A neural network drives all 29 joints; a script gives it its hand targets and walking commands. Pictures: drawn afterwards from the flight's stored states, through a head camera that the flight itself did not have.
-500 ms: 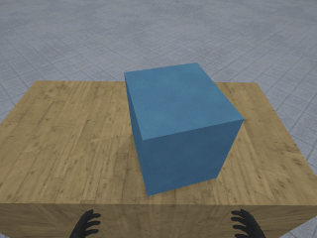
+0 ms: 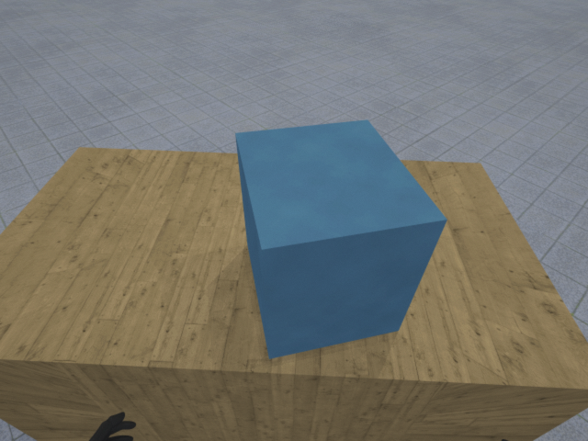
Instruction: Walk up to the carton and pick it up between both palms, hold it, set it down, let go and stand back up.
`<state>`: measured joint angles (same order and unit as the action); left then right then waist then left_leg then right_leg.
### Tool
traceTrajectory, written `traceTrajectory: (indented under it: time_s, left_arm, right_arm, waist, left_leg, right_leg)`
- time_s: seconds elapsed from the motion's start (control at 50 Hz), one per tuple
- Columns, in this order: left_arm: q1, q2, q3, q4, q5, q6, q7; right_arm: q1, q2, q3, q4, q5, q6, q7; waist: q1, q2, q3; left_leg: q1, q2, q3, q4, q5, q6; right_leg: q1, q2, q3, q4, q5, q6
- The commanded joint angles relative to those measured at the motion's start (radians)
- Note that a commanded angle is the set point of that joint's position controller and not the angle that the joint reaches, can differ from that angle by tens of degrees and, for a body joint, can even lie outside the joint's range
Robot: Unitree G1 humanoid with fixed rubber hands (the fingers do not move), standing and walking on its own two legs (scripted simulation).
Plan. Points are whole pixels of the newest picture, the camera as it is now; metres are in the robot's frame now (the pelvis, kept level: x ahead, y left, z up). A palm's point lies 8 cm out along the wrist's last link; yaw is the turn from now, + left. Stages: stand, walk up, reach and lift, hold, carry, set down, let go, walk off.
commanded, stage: stand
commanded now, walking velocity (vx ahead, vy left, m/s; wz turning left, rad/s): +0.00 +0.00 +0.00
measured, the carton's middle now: (319, 235) +0.47 -0.02 +0.03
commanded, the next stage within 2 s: none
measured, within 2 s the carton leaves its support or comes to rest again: neither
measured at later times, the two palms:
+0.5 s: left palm out of the picture +0.07 +0.33 -0.11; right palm out of the picture +0.07 -0.27 -0.10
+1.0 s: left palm out of the picture +0.04 +0.34 -0.11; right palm out of the picture +0.08 -0.29 -0.09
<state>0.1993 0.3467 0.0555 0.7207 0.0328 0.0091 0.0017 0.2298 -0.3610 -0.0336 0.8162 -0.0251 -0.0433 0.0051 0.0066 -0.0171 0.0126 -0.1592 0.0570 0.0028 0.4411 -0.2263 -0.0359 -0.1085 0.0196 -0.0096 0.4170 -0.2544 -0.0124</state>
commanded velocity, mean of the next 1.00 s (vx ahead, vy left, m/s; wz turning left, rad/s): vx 0.00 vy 0.00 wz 0.00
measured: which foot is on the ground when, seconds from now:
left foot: down 0.00-1.00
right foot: down 0.00-1.00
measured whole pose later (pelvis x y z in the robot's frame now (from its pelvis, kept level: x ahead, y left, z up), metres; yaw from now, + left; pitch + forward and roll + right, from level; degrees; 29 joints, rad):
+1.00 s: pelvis -0.02 +0.02 +0.00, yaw +1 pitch -4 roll -1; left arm 0.16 0.40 0.00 1.07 0.01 -0.02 -0.01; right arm 0.12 -0.40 0.02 1.05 -0.01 -0.01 0.01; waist 0.00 -0.01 0.02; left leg -0.15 0.01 -0.01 0.38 -0.16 0.00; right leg -0.09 -0.02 -0.02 0.34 -0.19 0.02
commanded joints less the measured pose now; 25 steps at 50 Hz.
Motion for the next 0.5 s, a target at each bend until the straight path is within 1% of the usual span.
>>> traceTrajectory:
  time_s: [0.0, 0.02, 0.04, 0.06, 0.08, 0.1, 0.12, 0.14, 0.16, 0.18, 0.2, 0.22, 0.24, 0.26, 0.28, 0.3, 0.32, 0.34, 0.36, 0.38, 0.4, 0.42, 0.44, 0.46, 0.48]
  left_arm:
    - [-0.086, 0.139, 0.023, -0.03, 0.0, -0.041, -0.009]
    - [-0.098, 0.128, 0.019, -0.01, -0.009, -0.048, -0.008]
    - [-0.079, 0.143, 0.015, 0.012, -0.004, -0.052, -0.006]
    - [-0.069, 0.166, 0.022, 0.031, -0.002, -0.049, -0.003]
    - [-0.085, 0.178, 0.019, 0.041, -0.007, -0.051, -0.004]
    - [-0.103, 0.162, 0.014, 0.049, -0.009, -0.05, -0.011]
    - [-0.098, 0.181, 0.023, 0.056, 0.001, -0.054, -0.007]
    - [-0.081, 0.189, 0.014, 0.076, -0.004, -0.056, -0.003]
    - [-0.094, 0.205, 0.016, 0.096, -0.006, -0.056, -0.01]
    - [-0.096, 0.198, 0.014, 0.097, -0.011, -0.052, -0.012]
    - [-0.075, 0.217, 0.017, 0.119, -0.008, -0.049, -0.009]
    - [-0.075, 0.212, 0.013, 0.129, -0.007, -0.051, -0.007]
    - [-0.078, 0.234, 0.025, 0.141, -0.011, -0.051, -0.005]
    - [-0.075, 0.193, 0.01, 0.155, -0.009, -0.048, -0.005]
    - [-0.065, 0.193, 0.005, 0.176, -0.016, -0.047, -0.012]
    - [-0.058, 0.184, 0.0, 0.191, -0.01, -0.043, -0.011]
    - [-0.051, 0.204, 0.0, 0.186, -0.013, -0.04, -0.009]
    - [-0.06, 0.182, -0.004, 0.208, -0.019, -0.044, -0.013]
    - [-0.079, 0.212, 0.002, 0.205, -0.013, -0.047, -0.011]
    - [-0.087, 0.192, 0.0, 0.217, -0.013, -0.043, -0.012]
    - [-0.064, 0.224, 0.002, 0.22, -0.015, -0.045, -0.014]
    - [-0.065, 0.214, 0.004, 0.231, -0.017, -0.047, -0.013]
    - [-0.065, 0.194, -0.007, 0.236, -0.019, -0.043, -0.014]
    - [-0.068, 0.184, -0.011, 0.234, -0.02, -0.044, -0.013]
    - [-0.064, 0.172, -0.01, 0.234, -0.018, -0.042, -0.012]
  right_arm:
    - [-0.043, -0.133, -0.025, -0.043, 0.009, -0.006, 0.0]
    - [-0.046, -0.158, -0.026, -0.03, 0.004, -0.003, -0.004]
    - [-0.056, -0.158, -0.023, -0.026, -0.001, 0.001, 0.003]
    - [-0.051, -0.185, -0.022, -0.015, -0.001, 0.007, 0.005]
    - [-0.038, -0.177, -0.019, -0.016, 0.001, 0.006, 0.004]
    - [-0.053, -0.198, -0.017, -0.002, 0.005, 0.005, 0.005]
    - [-0.041, -0.201, -0.016, 0.012, -0.003, 0.006, 0.001]
    - [-0.036, -0.197, -0.013, 0.014, -0.001, 0.008, 0.001]
    - [-0.061, -0.186, -0.004, 0.007, 0.003, 0.007, 0.006]
    - [-0.056, -0.201, -0.002, 0.019, 0.001, 0.007, 0.001]
    - [-0.047, -0.202, -0.003, 0.033, 0.012, 0.007, 0.004]
    - [-0.044, -0.196, 0.003, 0.047, 0.004, 0.009, -0.001]
    - [-0.059, -0.223, 0.002, 0.061, 0.005, 0.01, 0.0]
    - [-0.056, -0.225, 0.002, 0.058, 0.009, 0.005, -0.006]
    - [-0.051, -0.229, -0.001, 0.062, 0.005, 0.002, -0.006]
    - [-0.039, -0.24, 0.004, 0.081, 0.004, 0.004, -0.011]
    - [-0.061, -0.221, 0.011, 0.077, 0.013, 0.004, -0.006]
    - [-0.093, -0.237, 0.001, 0.08, 0.006, 0.001, -0.005]
    - [-0.075, -0.218, 0.01, 0.074, 0.009, 0.003, -0.005]
    - [-0.079, -0.228, 0.006, 0.09, 0.005, -0.003, -0.01]
    - [-0.065, -0.224, 0.004, 0.091, 0.004, 0.0, -0.005]
    - [-0.088, -0.212, 0.01, 0.1, 0.016, -0.005, -0.006]
    - [-0.075, -0.202, 0.018, 0.104, 0.011, 0.001, -0.006]
    - [-0.102, -0.226, 0.012, 0.112, 0.016, 0.0, -0.006]
    - [-0.118, -0.235, 0.009, 0.099, 0.012, -0.006, -0.008]
  waist:
    - [-0.012, -0.028, -0.06]
    - [-0.022, 0.013, 0.009]
    - [-0.021, 0.008, 0.031]
    - [-0.015, 0.034, 0.0]
    - [-0.022, -0.008, -0.026]
    - [-0.011, 0.004, -0.03]
    - [-0.006, -0.016, -0.016]
    - [-0.019, 0.022, 0.007]
    - [-0.02, 0.043, -0.049]
    - [-0.006, 0.036, -0.014]
    - [-0.013, 0.058, -0.064]
    - [-0.013, 0.058, -0.044]
    - [0.0, -0.003, -0.016]
    - [-0.004, 0.045, -0.028]
    - [-0.003, 0.046, -0.035]
    - [-0.008, 0.062, 0.006]
    - [-0.002, 0.046, -0.007]
    - [0.007, 0.059, 0.019]
    - [-0.004, 0.029, 0.051]
    - [0.005, 0.036, -0.007]
    - [0.005, 0.025, 0.011]
    - [0.019, 0.004, 0.028]
    - [-0.016, 0.006, 0.004]
    - [0.006, 0.03, -0.023]
    - [0.0, 0.049, -0.013]
  left_leg:
    - [0.029, 0.055, -0.039, -0.021, 0.099, 0.072]
    - [-0.023, 0.053, -0.053, -0.044, 0.086, 0.075]
    - [-0.031, 0.062, -0.081, -0.042, 0.101, 0.084]
    - [-0.032, 0.06, -0.069, -0.048, 0.073, 0.083]
    - [-0.023, 0.055, -0.063, -0.041, 0.091, 0.083]
    - [-0.007, 0.057, -0.069, -0.032, 0.108, 0.08]
    - [-0.03, 0.061, -0.08, -0.047, 0.102, 0.082]
    - [-0.019, 0.062, -0.076, -0.039, 0.11, 0.09]
    - [-0.016, 0.062, -0.084, -0.048, 0.121, 0.089]
    - [-0.022, 0.066, -0.08, -0.052, 0.126, 0.086]
    - [-0.008, 0.066, -0.091, -0.055, 0.152, 0.081]
    - [-0.031, 0.069, -0.088, -0.066, 0.146, 0.081]
    - [-0.03, 0.067, -0.078, -0.063, 0.143, 0.078]
    - [-0.026, 0.07, -0.088, -0.059, 0.137, 0.086]
    - [-0.008, 0.073, -0.09, -0.071, 0.125, 0.085]
    - [-0.048, 0.078, -0.11, -0.104, 0.076, 0.09]
    - [-0.046, 0.078, -0.109, -0.1, 0.084, 0.092]
    - [-0.064, 0.071, -0.103, -0.106, 0.076, 0.088]
    - [-0.06, 0.074, -0.117, -0.123, 0.065, 0.09]
    - [-0.021, 0.081, -0.112, -0.115, 0.091, 0.089]
    - [-0.045, 0.081, -0.13, -0.137, 0.067, 0.091]
    - [-0.039, 0.084, -0.14, -0.122, 0.071, 0.095]
    - [-0.03, 0.078, -0.123, -0.127, 0.076, 0.091]
    - [-0.043, 0.085, -0.134, -0.126, 0.06, 0.091]
    - [-0.05, 0.078, -0.132, -0.142, -0.011, 0.089]
  right_leg:
    - [-0.067, -0.121, 0.101, -0.118, 0.109, -0.015]
    - [-0.092, -0.126, 0.102, -0.128, 0.093, -0.016]
    - [-0.104, -0.126, 0.1, -0.125, 0.076, -0.025]
    - [-0.07, -0.126, 0.109, -0.129, 0.062, -0.024]
    - [-0.061, -0.136, 0.109, -0.119, 0.067, -0.019]
    - [-0.069, -0.132, 0.111, -0.123, 0.109, -0.025]
    - [-0.048, -0.131, 0.108, -0.119, 0.072, -0.023]
    - [-0.064, -0.139, 0.129, -0.139, 0.077, -0.026]
    - [-0.035, -0.13, 0.104, -0.108, 0.113, -0.023]
    - [-0.048, -0.134, 0.109, -0.103, 0.124, -0.029]
    - [-0.027, -0.123, 0.101, -0.102, 0.129, -0.026]
    - [-0.013, -0.122, 0.082, -0.093, 0.135, -0.018]
    - [-0.035, -0.113, 0.084, -0.098, 0.102, -0.014]
    - [-0.017, -0.13, 0.091, -0.101, 0.135, -0.029]
    - [-0.025, -0.119, 0.094, -0.092, 0.092, -0.018]
    - [-0.009, -0.122, 0.079, -0.102, 0.082, -0.021]
    - [-0.013, -0.118, 0.084, -0.098, 0.088, -0.015]
    - [-0.018, -0.116, 0.089, -0.112, 0.086, -0.012]
    - [-0.039, -0.12, 0.081, -0.102, 0.07, -0.014]
    - [-0.016, -0.123, 0.075, -0.106, 0.076, -0.014]
    - [-0.009, -0.114, 0.065, -0.091, 0.07, -0.013]
    - [-0.034, -0.118, 0.079, -0.108, 0.042, -0.015]
    - [-0.028, -0.12, 0.078, -0.112, 0.059, -0.024]
    - [0.0, -0.117, 0.071, -0.1, 0.057, -0.019]
    - [-0.005, -0.113, 0.063, -0.092, 0.053, -0.013]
